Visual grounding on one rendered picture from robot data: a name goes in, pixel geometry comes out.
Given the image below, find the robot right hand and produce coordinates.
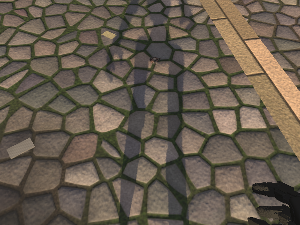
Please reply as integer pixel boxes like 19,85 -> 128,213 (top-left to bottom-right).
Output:
247,181 -> 300,225

